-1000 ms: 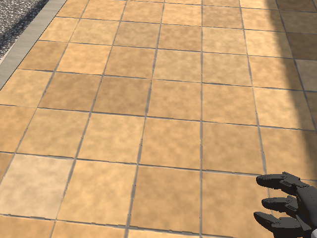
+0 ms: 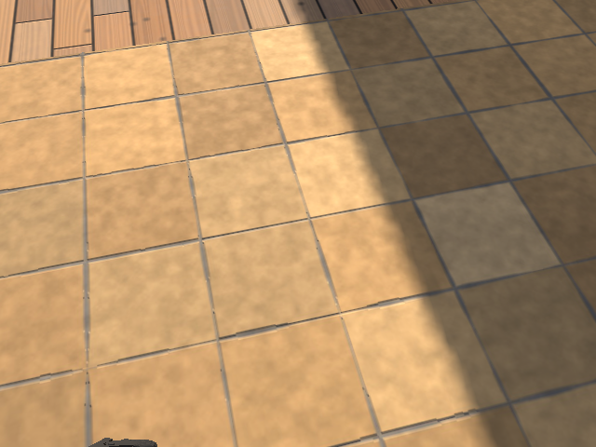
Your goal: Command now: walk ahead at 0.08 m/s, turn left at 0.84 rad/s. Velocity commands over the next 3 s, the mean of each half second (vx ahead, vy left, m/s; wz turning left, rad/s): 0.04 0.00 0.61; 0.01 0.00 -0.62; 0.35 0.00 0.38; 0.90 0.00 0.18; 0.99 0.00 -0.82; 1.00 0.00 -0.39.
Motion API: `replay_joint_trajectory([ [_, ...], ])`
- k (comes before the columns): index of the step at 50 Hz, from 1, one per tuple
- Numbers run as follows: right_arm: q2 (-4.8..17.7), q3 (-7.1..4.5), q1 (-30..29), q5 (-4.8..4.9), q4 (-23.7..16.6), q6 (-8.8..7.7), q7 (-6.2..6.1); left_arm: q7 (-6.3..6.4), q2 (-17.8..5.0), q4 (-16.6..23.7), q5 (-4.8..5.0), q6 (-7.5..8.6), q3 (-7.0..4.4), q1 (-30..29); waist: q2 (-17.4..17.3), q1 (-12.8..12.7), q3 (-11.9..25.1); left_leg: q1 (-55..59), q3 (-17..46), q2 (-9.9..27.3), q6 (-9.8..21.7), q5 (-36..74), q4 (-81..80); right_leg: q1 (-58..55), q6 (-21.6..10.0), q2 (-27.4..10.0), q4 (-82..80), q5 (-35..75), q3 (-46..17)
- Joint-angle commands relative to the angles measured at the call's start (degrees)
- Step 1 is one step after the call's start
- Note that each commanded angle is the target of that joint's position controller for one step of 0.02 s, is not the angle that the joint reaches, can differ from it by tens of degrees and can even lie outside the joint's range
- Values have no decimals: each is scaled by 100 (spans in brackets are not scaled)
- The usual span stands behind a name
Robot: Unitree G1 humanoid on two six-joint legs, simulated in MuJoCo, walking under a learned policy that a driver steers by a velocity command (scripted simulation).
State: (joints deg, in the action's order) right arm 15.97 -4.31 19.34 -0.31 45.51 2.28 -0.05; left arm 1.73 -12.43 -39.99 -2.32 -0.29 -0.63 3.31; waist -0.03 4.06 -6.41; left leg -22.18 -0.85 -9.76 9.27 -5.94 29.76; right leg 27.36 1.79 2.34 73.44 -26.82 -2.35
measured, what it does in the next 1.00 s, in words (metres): walks ahead: right foot, then left foot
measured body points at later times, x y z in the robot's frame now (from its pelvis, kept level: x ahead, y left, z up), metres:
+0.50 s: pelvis +0.09 -0.07 +0.02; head +0.11 -0.08 +0.47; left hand +0.10 +0.23 -0.08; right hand +0.31 -0.29 -0.09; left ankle +0.10 +0.02 -0.72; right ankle +0.15 -0.16 -0.72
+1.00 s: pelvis +0.11 -0.06 +0.02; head +0.15 -0.05 +0.47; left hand +0.22 +0.25 -0.10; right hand +0.25 -0.36 -0.07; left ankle +0.13 +0.03 -0.72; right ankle +0.13 -0.17 -0.70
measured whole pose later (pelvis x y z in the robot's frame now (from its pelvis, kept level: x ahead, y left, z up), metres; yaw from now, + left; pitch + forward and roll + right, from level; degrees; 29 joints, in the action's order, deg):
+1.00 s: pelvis +0.11 -0.06 +0.02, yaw -4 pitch +1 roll +0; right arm 19.6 -1.0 7.7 -1.2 41.7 0.6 -3.0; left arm 0.2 -20.5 -43.8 -0.8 -3.2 -6.2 13.6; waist 1.3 -1.3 -3.4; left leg -14.1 6.7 -5.3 2.6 -10.8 25.0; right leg 20.3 0.5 13.0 38.0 -21.9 -20.1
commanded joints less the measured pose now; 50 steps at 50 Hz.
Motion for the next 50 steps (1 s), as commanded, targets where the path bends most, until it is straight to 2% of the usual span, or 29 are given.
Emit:
replay_joint_trajectory([
  [1,841,-228,-75,10,-499,-91,-3,47,-734,222,-28,-175,-193,555,207,-444,838,743,2573,1522,486,918,-1399,286,133,-200,-739,470,-228],
  [3,988,-299,11,11,-516,-97,9,41,-655,271,49,-235,-166,493,60,-350,1094,1005,2572,1381,131,1061,-1246,308,189,-182,-1182,605,-283],
  [5,1060,-348,12,34,-565,-27,-18,42,-698,350,84,-276,-180,269,-235,-216,1123,1191,2782,1269,-121,214,-1326,493,242,-163,-1541,742,-374],
  [8,1110,-395,-20,26,-647,72,-30,47,-808,394,89,-265,-216,13,-542,-42,979,1373,3151,1150,-239,-992,-1482,734,270,-122,-1962,891,-491],
  [10,1141,-416,-23,-1,-677,90,-22,55,-864,389,98,-210,-230,-71,-639,29,938,1523,3365,1126,-208,-1191,-1465,785,230,-74,-2207,899,-565],
  [15,1184,-411,-165,-73,-757,74,10,56,-1017,301,144,-57,-246,33,-813,25,1017,1704,3645,1178,-10,-567,-1176,438,-2,57,-2794,760,-607],
  [19,949,-229,-435,-140,-798,86,10,28,-1081,114,185,-18,-234,535,-890,-101,1171,1240,3370,1299,16,624,-976,-665,-197,-6,-3408,649,-268],
  [21,780,-85,-564,-120,-727,110,-41,7,-959,-24,186,-14,-188,869,-717,-294,1157,865,3302,1280,-81,484,-937,-1531,-346,-105,-4383,1129,-171],
  [22,581,41,-550,-96,-633,104,-93,4,-778,-91,147,-3,-117,913,-498,-372,1112,615,3167,1162,-259,-112,-943,-2088,-433,-188,-5260,1573,-310],
  [23,454,103,-225,-130,-484,76,-109,30,-844,-20,70,14,-72,532,256,-157,941,495,2673,856,-553,-1212,-497,-2162,-492,-616,-5844,1540,-1080],
  [24,516,110,65,-131,-470,50,-104,23,-1247,176,19,14,-84,203,1019,75,898,329,1696,367,-779,-1764,219,-1929,-752,-1596,-6242,1516,-2486],
  [25,950,-9,-386,-103,-531,57,-145,-60,-1487,38,0,-20,-160,390,1004,-122,566,474,1184,233,-803,-1931,245,-1145,-1247,-1822,-6241,1876,-2988],
  [26,1079,-40,-649,-128,-583,26,-163,-135,-1594,-74,95,-41,-255,580,947,-196,396,396,1022,352,-841,-1723,510,-1181,-1271,-1598,-6130,1821,-3014],
  [27,1106,-50,-863,-119,-604,-3,-150,-171,-1719,-165,165,-61,-348,813,947,-339,366,89,879,281,-910,-1699,919,-1402,-1188,-1383,-5999,1786,-2873],
  [29,991,-15,-932,-114,-623,-13,-104,-172,-1793,-201,223,-99,-464,1068,864,-377,480,-435,771,289,-1099,-1893,1784,-1838,-1089,-1101,-5734,2315,-2765],
  [31,805,45,-1001,-96,-641,-1,-115,-188,-1697,-195,253,-121,-531,1158,739,-375,677,-655,736,348,-1195,-1913,2171,-2086,-1043,-889,-5559,2747,-2673],
  [34,690,105,-1306,-49,-738,-8,-174,-185,-1574,-208,255,-158,-611,1379,842,-525,887,-904,714,380,-1250,-1892,2121,-2503,-1025,-668,-5452,2890,-2794],
  [39,764,151,-1563,7,-816,-116,-202,-140,-1653,-209,229,-233,-760,1599,868,-678,1095,-830,833,352,-1181,-1877,1507,-2798,-1108,-629,-5348,2893,-3338],
  [43,863,169,-1394,21,-777,-211,-231,-188,-1718,-103,178,-258,-816,1318,912,-581,1104,6,875,260,-1026,-1685,780,-2204,-1004,-534,-5340,2894,-3657],
  [45,902,168,-1111,30,-705,-248,-277,-218,-1705,-18,163,-270,-812,1013,932,-398,1031,828,886,245,-963,-1422,-15,-1600,-782,-349,-5372,2394,-3743],
  [46,921,160,-837,6,-619,-277,-314,-210,-1652,18,181,-271,-784,819,894,-212,1001,1406,847,351,-918,-949,-737,-1228,-582,-167,-5272,1926,-3590],
  [47,1090,117,-806,-22,-582,-303,-366,-186,-1452,4,208,-244,-718,944,453,-273,1029,2022,1148,812,-805,-703,-1377,-709,-315,194,-4922,756,-3195],
  [48,1486,59,-1030,-60,-739,-269,-405,-164,-1056,-43,217,-212,-612,1532,-743,-611,1240,2409,2536,2190,-482,-1626,-1861,-281,-64,804,-3626,-440,-2140],
  [49,1686,53,-1459,-169,-921,-231,-341,-103,-1377,-45,135,-206,-675,1488,-934,-554,930,1586,3644,2953,35,-1603,-2031,182,-8,1189,-2570,-651,-1197],
  [50,1351,97,-1264,-173,-769,-213,-271,-87,-1676,-77,51,-215,-721,1283,-567,-554,766,1171,3364,2875,315,-667,-1736,-56,-2,736,-1874,-358,-1136],
])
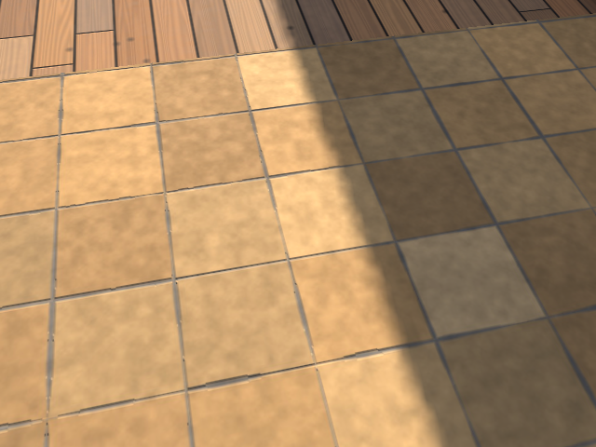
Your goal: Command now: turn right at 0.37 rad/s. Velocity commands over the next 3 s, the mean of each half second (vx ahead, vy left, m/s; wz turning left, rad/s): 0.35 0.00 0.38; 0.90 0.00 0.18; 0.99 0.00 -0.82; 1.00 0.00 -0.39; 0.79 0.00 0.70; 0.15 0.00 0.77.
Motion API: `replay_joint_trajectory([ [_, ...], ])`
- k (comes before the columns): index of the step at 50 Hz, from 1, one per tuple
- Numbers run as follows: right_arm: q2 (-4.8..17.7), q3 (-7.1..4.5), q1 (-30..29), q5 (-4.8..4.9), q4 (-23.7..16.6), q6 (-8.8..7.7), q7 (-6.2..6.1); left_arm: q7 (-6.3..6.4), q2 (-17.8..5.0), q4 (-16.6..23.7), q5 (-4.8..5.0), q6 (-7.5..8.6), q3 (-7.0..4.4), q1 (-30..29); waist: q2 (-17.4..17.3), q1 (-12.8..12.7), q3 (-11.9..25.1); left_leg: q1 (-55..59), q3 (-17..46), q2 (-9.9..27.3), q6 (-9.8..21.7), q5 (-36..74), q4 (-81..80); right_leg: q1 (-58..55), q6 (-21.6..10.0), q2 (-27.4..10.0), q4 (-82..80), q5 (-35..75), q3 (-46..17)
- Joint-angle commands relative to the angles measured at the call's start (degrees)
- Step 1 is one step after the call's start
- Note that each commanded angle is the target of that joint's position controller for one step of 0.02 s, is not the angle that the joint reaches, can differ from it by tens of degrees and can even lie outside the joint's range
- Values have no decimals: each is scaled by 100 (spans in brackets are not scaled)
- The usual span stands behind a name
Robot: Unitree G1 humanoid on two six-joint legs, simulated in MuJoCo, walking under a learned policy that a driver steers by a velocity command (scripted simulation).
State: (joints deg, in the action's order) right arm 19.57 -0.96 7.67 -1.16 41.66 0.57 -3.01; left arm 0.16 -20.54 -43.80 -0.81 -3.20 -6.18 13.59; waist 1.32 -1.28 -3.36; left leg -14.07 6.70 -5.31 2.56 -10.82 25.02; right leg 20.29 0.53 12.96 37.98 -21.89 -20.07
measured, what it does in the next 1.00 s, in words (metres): walks ahead, turning left: right foot, then left foot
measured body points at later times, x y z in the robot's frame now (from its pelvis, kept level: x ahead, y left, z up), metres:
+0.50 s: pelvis +0.10 +0.01 +0.00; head +0.12 +0.00 +0.45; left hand +0.09 +0.30 -0.11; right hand +0.29 -0.24 -0.12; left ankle +0.11 +0.14 -0.65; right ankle +0.01 -0.12 -0.74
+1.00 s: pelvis +0.46 +0.21 -0.01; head +0.47 +0.21 +0.44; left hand +0.43 +0.48 -0.14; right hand +0.56 -0.04 -0.14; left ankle +0.35 +0.21 -0.74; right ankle +0.60 +0.09 -0.65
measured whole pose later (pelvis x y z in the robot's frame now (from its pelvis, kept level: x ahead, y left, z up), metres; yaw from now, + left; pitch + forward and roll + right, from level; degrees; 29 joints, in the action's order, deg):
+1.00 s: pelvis +0.46 +0.21 -0.01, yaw +20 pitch -1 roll +1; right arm 15.3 -2.4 22.7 -1.4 52.2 -5.9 1.3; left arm -2.4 -14.9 -49.0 -0.2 0.7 -1.9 16.6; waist 1.5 -0.7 -1.6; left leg 2.4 -11.8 -5.4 5.3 -19.6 17.0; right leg 42.6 -5.2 -7.2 67.9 -5.0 -1.2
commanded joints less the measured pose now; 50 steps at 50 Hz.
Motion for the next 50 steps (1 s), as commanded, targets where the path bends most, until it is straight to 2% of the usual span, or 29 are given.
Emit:
replay_joint_trajectory([
  [1,644,-148,-171,-9,-333,-53,89,47,-745,219,-91,58,-129,267,-550,-96,326,134,2030,2066,931,452,-1067,483,87,-389,1912,-567,598],
  [4,92,92,-96,-17,-109,-154,155,-6,-200,-27,-45,-35,119,313,-886,-107,403,150,1149,1281,644,1691,-833,-133,191,-508,1473,-233,731],
  [5,213,72,24,10,34,-144,170,7,-199,-2,-79,-66,164,179,-1058,-140,317,362,1177,1131,583,1829,-764,-93,243,-736,933,-292,1229],
  [7,829,-167,596,22,191,-55,211,112,-368,88,-20,-78,165,-316,-1257,183,167,879,1673,1133,644,2387,-523,279,298,-690,537,-610,1684],
  [9,1064,-327,1182,31,372,34,269,77,-457,198,-33,3,193,-553,-1232,351,416,1274,2385,1144,876,-579,-928,499,214,-649,331,-917,1648],
  [10,1042,-370,1209,11,409,69,288,29,-467,273,-42,71,208,-743,-1293,373,250,1162,2691,1135,958,-2188,-1237,579,143,-693,166,-951,1598],
  [11,1013,-406,1142,-12,411,87,306,5,-439,336,-36,152,229,-899,-1358,358,46,949,2902,1123,996,-2792,-1414,536,87,-707,-43,-939,1592],
  [13,886,-459,861,-4,358,78,355,49,-290,369,14,327,290,-892,-1098,194,-57,349,2877,924,885,-2359,-1342,-228,-50,-704,-846,-500,1554],
  [15,778,-510,21,33,105,58,354,172,-233,38,65,445,278,254,-673,-576,41,-1305,2225,342,317,-1926,-789,-2628,-299,-887,-2578,818,1690],
  [16,486,-480,-132,117,-23,-24,347,290,-737,-161,10,486,140,997,-72,-833,342,-2836,1325,-188,-193,-2148,317,-4442,-427,-1681,-2690,541,1217],
  [17,-58,-312,55,245,-206,-107,346,355,-1167,-8,-39,494,65,842,1142,-715,723,-3666,354,-358,-119,-2169,2206,-4598,-751,-3441,-2855,-1394,-898],
  [18,266,-310,-264,102,-334,-132,332,349,-1131,66,-154,517,48,297,497,-505,177,-3906,177,347,-60,-1403,2844,-3419,-1054,-3808,-2947,-1903,-1243],
  [19,365,-350,-333,62,-320,-141,405,294,-661,136,-174,584,162,49,261,-339,-107,-3880,166,547,-43,-993,3189,-3032,-1015,-3509,-2972,-1701,-853],
  [20,368,-371,-109,21,-203,-133,489,234,-403,139,-143,660,237,-16,280,-215,-172,-3860,107,597,-82,-702,3448,-2943,-848,-3173,-3022,-1176,-278],
  [22,353,-382,116,-80,-99,-58,649,192,-346,60,-109,756,272,276,499,-203,-101,-3950,-235,689,-91,-413,4206,-2892,-672,-2771,-3067,-336,668],
  [26,185,-280,-626,-58,-492,-26,830,13,-222,-209,-131,888,311,872,381,-313,-477,-4252,-576,863,-1,94,4588,-2437,-568,-2494,-3305,769,1756],
  [31,-44,-60,-1587,-88,-955,-39,984,38,-155,-508,-130,997,376,1199,251,-336,-865,-3572,-1494,794,232,463,2955,-2179,-272,-2332,-3431,3360,2887],
  [34,-152,48,-1297,-120,-882,-68,884,136,-399,-797,-151,1012,402,1584,554,36,-327,-1553,-1912,63,695,139,2055,-2182,-291,-2689,-2725,8321,3066],
  [36,402,-179,589,-152,-324,-76,682,213,-929,-851,-170,873,311,1320,888,1145,714,535,-1415,-235,974,-800,1740,-2058,-520,-2998,-493,9296,2897],
  [37,748,-342,1812,-177,30,-116,541,180,-989,-778,-91,840,301,945,781,1852,1164,2237,-823,53,1186,-613,898,-1114,-661,-2845,1271,8251,2927],
  [38,1318,-497,1915,-295,198,-158,420,8,-26,-610,-24,860,501,1345,-677,1201,1803,4066,1015,1782,1359,-2105,596,879,-602,-1815,3771,1275,2738],
  [39,1409,-531,1931,-264,0,-223,409,5,-53,-412,252,955,476,1538,-735,1098,2967,4446,3758,3123,1598,-2641,-237,1754,-714,-1191,5300,-362,1521],
  [40,1131,-522,1676,-211,161,-257,376,30,-534,-206,260,963,322,506,84,1181,1973,3476,2990,2673,1238,-2360,-693,2161,-782,-1482,5196,523,1277],
  [41,867,-449,1395,-203,309,-341,355,-7,-249,-144,267,963,374,526,-22,783,902,2364,2213,2617,1151,-1722,-942,2175,-742,-1718,4788,825,1470],
  [42,520,-378,1081,-216,323,-429,367,-49,-106,-309,188,884,391,647,262,493,367,1504,1522,2378,946,-1247,-1178,1919,-718,-1979,4308,914,1492],
  [44,117,-245,864,-132,407,-568,348,-166,224,-584,16,583,424,1186,-118,22,34,496,406,1998,643,-1031,-1582,1363,-599,-2133,4031,945,1525],
  [45,-2,-217,924,-77,483,-644,370,-211,304,-585,4,487,409,1143,-213,-49,-110,322,67,1879,502,-768,-1697,1403,-581,-2187,3907,986,1518],
  [47,-63,-208,979,20,627,-758,416,-266,388,-406,15,376,391,617,-371,-91,-483,156,-828,1560,114,101,-1974,1825,-541,-2188,3555,1401,1707],
  [50,-235,-145,1090,3,732,-859,448,-307,501,-83,99,415,433,-157,-625,-31,-717,108,-1915,1043,-177,2136,-2055,1960,-607,-1905,2567,2345,2288],
])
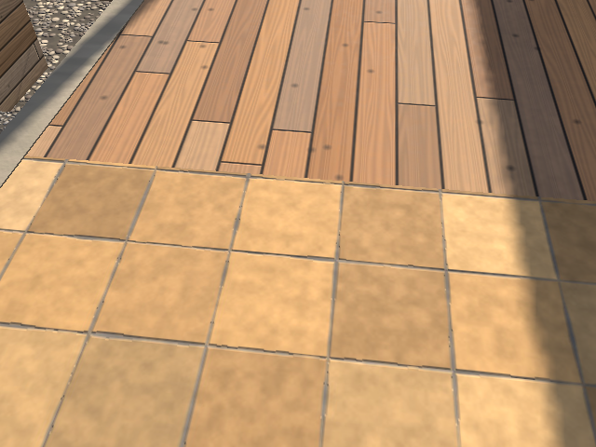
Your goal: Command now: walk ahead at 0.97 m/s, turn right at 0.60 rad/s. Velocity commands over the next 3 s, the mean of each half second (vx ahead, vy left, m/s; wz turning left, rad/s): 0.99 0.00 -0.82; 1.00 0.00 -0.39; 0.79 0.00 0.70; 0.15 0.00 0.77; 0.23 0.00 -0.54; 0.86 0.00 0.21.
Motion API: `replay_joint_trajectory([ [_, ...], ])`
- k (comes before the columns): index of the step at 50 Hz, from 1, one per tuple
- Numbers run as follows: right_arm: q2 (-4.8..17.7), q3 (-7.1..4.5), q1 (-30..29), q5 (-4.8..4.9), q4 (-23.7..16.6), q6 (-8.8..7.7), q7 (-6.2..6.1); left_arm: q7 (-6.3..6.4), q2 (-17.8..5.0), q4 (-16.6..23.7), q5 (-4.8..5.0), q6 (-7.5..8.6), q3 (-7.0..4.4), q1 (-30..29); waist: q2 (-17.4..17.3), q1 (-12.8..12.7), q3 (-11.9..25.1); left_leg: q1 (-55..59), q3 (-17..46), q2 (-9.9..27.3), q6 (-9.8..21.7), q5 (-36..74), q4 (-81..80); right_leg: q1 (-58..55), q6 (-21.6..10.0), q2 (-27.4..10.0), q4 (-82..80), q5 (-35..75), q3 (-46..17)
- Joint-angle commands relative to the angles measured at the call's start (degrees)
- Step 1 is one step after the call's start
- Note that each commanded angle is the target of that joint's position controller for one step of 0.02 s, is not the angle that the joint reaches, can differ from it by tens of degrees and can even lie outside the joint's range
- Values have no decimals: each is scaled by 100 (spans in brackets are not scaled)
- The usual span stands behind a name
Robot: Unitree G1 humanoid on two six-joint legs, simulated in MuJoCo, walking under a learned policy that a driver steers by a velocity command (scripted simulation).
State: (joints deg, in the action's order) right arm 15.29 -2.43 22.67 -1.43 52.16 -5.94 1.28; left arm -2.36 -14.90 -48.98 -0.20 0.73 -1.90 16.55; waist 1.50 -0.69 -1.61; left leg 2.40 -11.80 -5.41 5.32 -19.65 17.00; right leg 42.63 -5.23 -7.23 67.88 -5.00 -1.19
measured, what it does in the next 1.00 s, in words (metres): walks ahead, turning right: right foot, then left foot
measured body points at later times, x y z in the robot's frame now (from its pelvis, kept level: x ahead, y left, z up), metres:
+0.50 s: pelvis +0.48 -0.03 +0.00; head +0.51 -0.04 +0.45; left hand +0.55 +0.25 -0.12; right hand +0.66 -0.31 -0.04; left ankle +0.74 +0.08 -0.68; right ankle +0.33 -0.03 -0.73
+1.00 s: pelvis +0.91 -0.21 -0.02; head +0.94 -0.24 +0.43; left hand +1.26 -0.26 -0.05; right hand +0.65 -0.32 -0.14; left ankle +0.80 +0.03 -0.72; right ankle +0.98 -0.38 -0.73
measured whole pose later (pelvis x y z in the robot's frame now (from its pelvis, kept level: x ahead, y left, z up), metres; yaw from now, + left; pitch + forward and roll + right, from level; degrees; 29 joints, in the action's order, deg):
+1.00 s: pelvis +0.91 -0.21 -0.02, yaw -36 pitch +3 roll +1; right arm 14.5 -1.1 36.0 -0.5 55.5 -5.5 0.8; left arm -3.3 -14.5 -33.2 -3.0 4.4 2.3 -6.5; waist 1.2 7.5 -0.5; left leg 10.8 -2.0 0.7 -0.3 -25.0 14.8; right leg 34.7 -6.9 0.7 34.0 -6.4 1.8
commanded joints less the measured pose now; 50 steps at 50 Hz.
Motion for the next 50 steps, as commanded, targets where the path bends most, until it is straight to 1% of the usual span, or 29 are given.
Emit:
replay_joint_trajectory([
  [1,185,24,-321,43,-277,-222,-8,-75,-71,522,36,53,19,-662,-605,-65,-873,-1373,-254,1010,-476,3797,-1230,-289,-77,227,-772,863,660],
  [5,613,14,-136,113,-242,-213,-287,-182,-181,647,-14,123,64,-824,-600,-259,-424,-420,-551,1318,-689,7402,-580,-1317,-319,876,-2370,1385,1436],
  [7,1040,-98,-361,83,-381,-92,-473,-161,-579,396,-21,41,-61,81,-907,-833,236,-45,-457,1583,-737,8989,679,-2476,-435,1273,-2454,938,1522],
  [8,1223,-161,-694,29,-511,11,-512,-120,-882,126,-49,-2,-192,1103,-941,-1391,675,-255,-344,1701,-711,9244,1967,-3512,-586,1403,-2438,539,1350],
  [9,1341,-218,-1201,-42,-668,113,-507,-30,-1192,-248,-51,-31,-367,2427,-800,-2066,1040,-937,-157,1718,-634,8531,3932,-4732,-937,1213,-2722,125,757],
  [10,1029,-197,-1483,-25,-647,187,-355,87,-1322,-393,96,-14,-488,2628,156,-2079,743,-1932,-198,728,-536,3207,6633,-5227,-1306,894,-3528,99,197],
  [11,47,100,-1585,-189,-1062,69,-251,136,-1476,-400,82,-50,-501,1965,1227,-1164,125,-4056,382,33,-510,-997,8455,-5350,-1479,638,-2646,1229,-871],
  [12,-39,206,-994,3,-1668,-50,-190,161,-1621,-121,-77,-52,-488,1443,1251,-478,1183,-5360,1577,114,-613,-1042,8783,-6256,-2516,-288,-3919,-483,-3497],
  [13,304,248,-1097,-132,-1699,-211,-143,212,-1316,106,-129,-45,-475,1149,263,-445,875,-5585,1906,417,-453,-595,7999,-5707,-2349,-691,-5375,-2584,-4667],
  [14,602,185,-1251,-150,-1606,-245,-111,239,-1019,131,-168,-11,-415,847,-615,-170,122,-5361,1878,704,-465,-153,7330,-4629,-2030,-619,-5749,-3012,-4394],
  [15,602,195,-1342,-260,-1609,-182,-117,247,-1001,133,-138,61,-383,649,-860,97,-235,-5025,1840,847,-559,-127,6865,-3760,-1854,-406,-5782,-2580,-3987],
  [17,543,262,-1408,-340,-1665,113,-112,282,-980,196,-82,282,-327,460,-964,383,-634,-4305,1738,1181,-819,-100,5801,-2314,-1677,113,-5909,-1900,-3092],
  [20,421,358,-2260,-204,-2059,215,-30,249,-1134,284,-43,465,-395,399,-605,158,-710,-3305,1330,1279,-1005,1079,3710,-1409,-1446,741,-6049,-478,-2080],
  [23,203,429,-2709,8,-2241,206,-8,143,-1232,253,67,464,-492,678,-133,-317,-296,-2578,1071,917,-864,2460,2179,-2042,-1013,935,-5799,857,-1811],
  [26,473,323,-2616,11,-2260,157,-75,156,-1328,281,34,417,-567,802,169,-386,51,-2233,1184,635,-728,2296,1319,-3189,-700,769,-5084,1972,-2011],
  [27,697,222,-2219,10,-2145,131,-127,176,-1431,312,3,416,-593,755,184,-196,378,-1764,1220,476,-677,1906,1230,-3502,-561,755,-4476,2751,-2051],
  [29,1203,-54,-131,-8,-1611,67,-279,156,-1599,399,-90,466,-607,290,92,1019,1482,287,1176,659,-502,1133,1489,-3155,-328,872,-2079,3052,-1744],
  [30,1557,-199,1130,-167,-1365,34,-387,181,-855,577,-146,543,-403,112,-698,1408,2140,1484,2447,1788,-405,-913,1473,-2191,-328,1156,-67,629,-1395],
  [31,2075,-294,557,-345,-1391,46,-323,132,-100,940,182,566,-160,995,-2956,400,2700,2213,6269,3237,279,-1958,-144,-575,-69,1732,1355,-2243,-854],
  [32,1536,-310,-173,-275,-1505,95,-242,197,-535,690,-7,468,-120,861,-1867,367,1925,1604,6572,3034,585,-3265,-416,240,-203,1146,1695,-1682,-721],
  [33,943,-192,-538,-207,-1545,104,-190,159,-748,690,-128,411,-161,242,-870,445,1141,811,5352,2686,525,-2701,-300,268,-172,859,1433,-1157,-573],
  [34,714,-144,-552,-213,-1381,99,-151,92,-737,794,-181,394,-150,-153,-324,410,661,83,4466,2384,432,-1569,-290,82,-135,728,1072,-973,-545],
  [37,397,-34,54,-132,-756,-37,-111,-75,-419,1128,-268,265,-24,-628,-610,218,177,-562,3155,1902,257,85,-411,33,-82,599,468,-1176,-730],
  [41,635,-64,178,10,-545,-164,-67,-137,-459,1640,-290,238,106,-1476,-567,64,-279,-890,2117,1829,319,1408,-1032,421,36,601,-753,-562,-514],
  [42,586,-41,183,39,-524,-160,-54,-168,-459,1687,-272,250,136,-1700,-406,109,-293,-1061,1640,1551,233,1744,-1161,113,66,649,-1239,-182,-217],
  [45,780,-55,490,116,-323,-162,-32,-278,-311,1921,-227,320,288,-2323,-451,181,-600,-1643,1410,1614,277,2870,-1832,-1362,-57,581,-2740,601,541],
  [48,1327,-145,660,112,-182,-117,-56,-93,-648,1701,-270,348,160,-1715,-625,-214,57,-694,1245,1709,224,6278,-462,-2566,-186,1044,-3143,20,597],
  [49,1487,-176,625,101,-151,-66,-103,14,-843,1396,-295,363,50,-691,-732,-725,635,-730,1240,1689,168,6770,832,-3657,-229,1212,-3257,-329,519],
  [50,1471,-164,499,125,-190,-32,-124,127,-1086,1075,-341,372,-81,345,-697,-1270,1113,-1492,1202,1475,85,5852,2417,-4999,-250,876,-3433,-402,203],
])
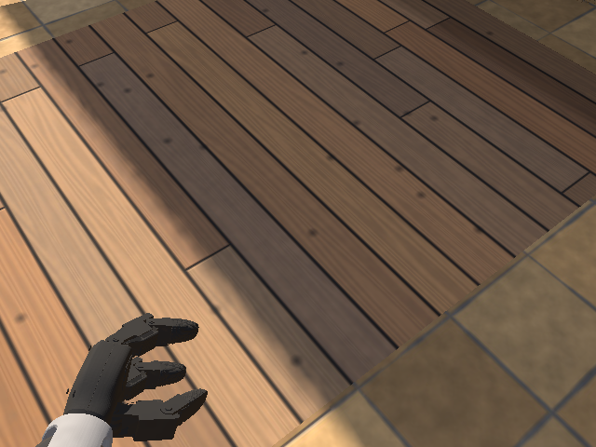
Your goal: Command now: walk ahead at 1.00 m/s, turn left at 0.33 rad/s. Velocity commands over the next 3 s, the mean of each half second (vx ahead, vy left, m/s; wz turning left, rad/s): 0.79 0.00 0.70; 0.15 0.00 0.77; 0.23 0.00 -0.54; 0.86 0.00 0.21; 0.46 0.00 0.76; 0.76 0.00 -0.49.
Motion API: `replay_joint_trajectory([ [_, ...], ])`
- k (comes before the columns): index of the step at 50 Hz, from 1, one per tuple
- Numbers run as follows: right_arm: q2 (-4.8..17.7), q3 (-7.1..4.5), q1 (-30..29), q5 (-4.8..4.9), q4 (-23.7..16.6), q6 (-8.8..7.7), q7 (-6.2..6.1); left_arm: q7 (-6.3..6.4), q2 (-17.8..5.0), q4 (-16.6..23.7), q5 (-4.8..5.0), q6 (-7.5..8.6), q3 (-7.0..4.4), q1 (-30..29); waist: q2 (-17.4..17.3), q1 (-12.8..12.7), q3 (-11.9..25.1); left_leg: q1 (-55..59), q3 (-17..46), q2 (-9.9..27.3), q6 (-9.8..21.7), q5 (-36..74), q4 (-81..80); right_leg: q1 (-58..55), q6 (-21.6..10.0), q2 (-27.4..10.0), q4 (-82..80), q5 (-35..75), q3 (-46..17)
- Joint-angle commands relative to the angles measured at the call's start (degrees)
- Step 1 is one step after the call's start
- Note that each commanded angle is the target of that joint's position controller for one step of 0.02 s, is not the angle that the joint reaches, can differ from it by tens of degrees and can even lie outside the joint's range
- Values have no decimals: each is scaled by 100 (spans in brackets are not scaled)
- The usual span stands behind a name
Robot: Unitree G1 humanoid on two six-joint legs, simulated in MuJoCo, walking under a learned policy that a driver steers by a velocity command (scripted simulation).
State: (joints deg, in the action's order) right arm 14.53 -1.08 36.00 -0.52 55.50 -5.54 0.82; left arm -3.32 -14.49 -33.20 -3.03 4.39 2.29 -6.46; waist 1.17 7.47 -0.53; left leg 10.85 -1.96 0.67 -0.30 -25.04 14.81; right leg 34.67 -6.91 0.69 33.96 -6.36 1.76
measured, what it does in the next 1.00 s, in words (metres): walks ahead, turning left: right foot, then left foot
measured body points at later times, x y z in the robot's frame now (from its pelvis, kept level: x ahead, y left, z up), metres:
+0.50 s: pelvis +0.43 +0.07 -0.02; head +0.48 +0.08 +0.43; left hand +0.41 +0.34 -0.14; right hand +0.67 -0.14 -0.13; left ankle +0.55 +0.13 -0.71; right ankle +0.29 -0.12 -0.57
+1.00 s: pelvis +0.62 +0.06 +0.02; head +0.64 +0.06 +0.47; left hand +0.55 +0.37 -0.06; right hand +0.92 -0.07 -0.09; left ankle +0.55 +0.13 -0.71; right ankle +0.74 +0.02 -0.72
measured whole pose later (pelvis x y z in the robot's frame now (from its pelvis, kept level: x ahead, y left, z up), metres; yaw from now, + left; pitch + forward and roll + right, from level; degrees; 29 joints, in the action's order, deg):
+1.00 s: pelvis +0.62 +0.06 +0.02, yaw +46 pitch +0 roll +1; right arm 20.3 -5.1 13.2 -0.8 39.8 2.9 -1.1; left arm 2.2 -16.8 -38.9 -1.7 -0.1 -0.1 8.4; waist -1.4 1.2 -2.0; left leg -16.3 18.2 -13.5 2.0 -22.6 36.5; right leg 19.0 -0.7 2.9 29.6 -10.2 -5.8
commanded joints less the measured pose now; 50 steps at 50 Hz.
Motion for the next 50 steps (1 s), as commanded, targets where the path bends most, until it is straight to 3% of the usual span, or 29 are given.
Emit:
replay_joint_trajectory([
  [1,898,-168,-695,-33,-692,-66,-59,351,-1626,-654,-188,26,-657,3394,172,-2060,1768,-3442,166,390,677,2994,4754,-5406,-112,-1355,-140,-2103,-1599],
  [2,261,-56,-108,229,-930,-45,-46,360,-1842,-545,-209,16,-719,3316,1283,-1478,2772,-4799,541,-171,621,-93,6729,-6239,-573,-2862,-1122,-3223,-4575],
  [3,862,-190,-794,164,-995,8,-83,355,-1488,-540,-49,-41,-721,2960,554,-1582,2110,-5430,642,64,677,512,6953,-5538,-587,-2570,-1675,-3395,-4481],
  [4,820,-194,-1283,104,-1066,37,-55,352,-1025,-627,5,17,-607,2560,262,-1389,989,-5612,619,316,660,964,6592,-4615,-517,-2272,-1702,-2664,-3396],
  [6,540,-166,-1371,15,-974,175,38,334,-652,-831,35,131,-547,2311,75,-959,124,-5157,651,600,591,1086,6094,-3238,-266,-1774,-2092,-1243,-2044],
  [7,412,-159,-1190,-42,-956,298,89,339,-594,-908,78,184,-533,2340,324,-754,25,-4946,628,654,524,1034,6030,-2871,-252,-1796,-2225,-1012,-1656],
  [9,271,-171,-1609,-92,-1119,478,154,298,-431,-1096,211,307,-517,2382,256,-612,-340,-5261,605,816,465,1069,5809,-2668,-139,-1714,-2558,-508,-981],
  [13,114,-91,-2618,-99,-1620,483,294,308,-340,-1241,200,413,-493,2136,303,-408,-759,-5312,119,704,496,2388,4619,-2356,155,-1136,-2705,1636,775],
  [15,77,-29,-2955,-125,-1722,398,393,363,-482,-1252,273,442,-507,2102,-42,-437,-789,-4372,-509,338,574,3277,3079,-2153,297,-896,-2535,2817,1360],
  [17,201,-66,-2630,-172,-1579,344,455,443,-911,-1264,348,472,-596,2290,-2,-344,-397,-3378,-974,-246,646,3744,2393,-2532,440,-949,-1724,4311,1428],
  [19,579,-227,-1344,-202,-1236,349,373,497,-1332,-1141,393,311,-719,2193,230,218,434,-1937,-953,-715,853,3264,2361,-2692,549,-1179,210,5505,1290],
  [20,838,-370,-333,-232,-966,355,256,480,-1348,-1080,400,218,-735,2054,217,668,940,-882,-626,-750,1057,3291,2279,-2405,605,-1235,1757,4954,1140],
  [21,1112,-493,-245,-196,-862,355,91,400,-1030,-1167,431,151,-691,2079,-318,646,790,-434,-65,-387,1286,3896,1649,-1740,785,-508,3751,851,1164],
  [22,1862,-646,-654,-193,-1020,413,30,409,-398,-944,290,96,-546,2856,-1423,-165,820,518,1419,864,1761,8976,2632,-105,1040,184,6148,-3296,946],
  [23,2177,-761,-722,-130,-1368,436,55,476,-565,-583,281,47,-494,3227,-988,-204,2599,1674,3278,1820,2786,8835,1965,684,1107,230,6890,-2790,-337],
  [24,1984,-775,-1365,-16,-1677,521,-34,515,-774,-529,196,41,-446,2959,-299,-295,2495,966,3906,1800,2764,6501,1140,733,1001,-5,6490,-2185,-625],
  [25,1543,-656,-1762,41,-1726,577,-98,504,-880,-517,119,6,-464,2618,204,-509,1584,-161,3623,1480,2540,5002,740,669,992,-224,5879,-1933,-656],
  [26,1255,-557,-1879,84,-1649,587,-123,512,-842,-459,30,-63,-465,2356,376,-692,890,-1107,3319,1213,2322,4710,531,540,1019,-347,5356,-1952,-643],
  [27,1104,-512,-1894,97,-1643,560,-141,536,-851,-450,-13,-208,-471,2346,416,-801,548,-1849,2993,1025,2150,5140,466,190,1067,-469,4880,-1915,-631],
  [29,1106,-503,-1927,48,-1600,513,-116,566,-711,-384,-23,-452,-432,2278,480,-937,485,-2772,2506,692,1967,5596,449,-413,1176,-594,4057,-1940,-583],
  [31,1247,-564,-1926,-37,-1626,481,-103,575,-554,-265,31,-491,-388,2054,389,-899,731,-2802,2309,440,1780,6103,674,-481,1190,-556,3503,-1576,-536],
  [34,1278,-614,-1917,4,-1691,597,-144,580,-544,-77,80,-534,-372,1637,42,-756,922,-2595,2449,180,1346,5154,786,-287,1149,-430,2872,-875,-650],
  [40,1314,-703,-1759,-13,-1800,811,-149,555,-666,133,162,-552,-366,826,-611,-377,436,-1979,3399,10,1043,2755,715,79,1034,-20,1631,-837,-1008],
  [44,1196,-650,-1826,-82,-1836,802,-114,560,-755,12,247,-396,-378,1044,-895,-372,453,-1835,3434,97,1015,4071,1153,-751,830,152,684,-1135,-919],
  [46,1079,-570,-2046,-46,-1868,801,-129,560,-766,-185,251,-343,-400,1581,-937,-627,487,-2097,3309,33,780,3995,1330,-1709,688,113,-366,-703,-740],
  [47,971,-499,-2059,23,-1849,789,-161,573,-730,-249,198,-306,-399,1723,-781,-739,435,-2416,3183,-105,581,3267,1496,-2328,568,-30,-1171,1,-781],
  [48,630,-374,-1672,7,-1802,774,-181,603,-852,-178,111,-296,-388,1456,147,-487,513,-2716,2628,-483,292,1328,2140,-2748,326,-906,-1658,320,-1780],
  [49,603,-353,-1257,17,-1822,809,-225,571,-1206,-36,58,-370,-389,1179,1150,-258,562,-3156,1736,-1357,34,-868,2666,-2782,-414,-2098,-1722,1838,-3231],
  [50,992,-415,-1417,-79,-1626,861,-249,508,-846,-230,92,-411,-332,1573,741,-522,578,-2864,1655,-1086,14,-926,2965,-2402,-790,-2071,-1795,1907,-3602],
])
Next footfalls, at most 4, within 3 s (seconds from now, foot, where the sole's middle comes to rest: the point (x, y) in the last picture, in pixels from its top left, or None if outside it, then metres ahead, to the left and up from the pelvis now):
0.02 right None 0.20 -0.09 -0.75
0.42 left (211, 392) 0.59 0.14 -0.75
0.96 right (248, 322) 0.76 0.05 -0.75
1.36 left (207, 389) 0.60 0.15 -0.75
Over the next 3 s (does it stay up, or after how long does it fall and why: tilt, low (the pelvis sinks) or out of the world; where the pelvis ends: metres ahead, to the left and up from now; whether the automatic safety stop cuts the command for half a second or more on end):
stays up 1.50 0.48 -0.02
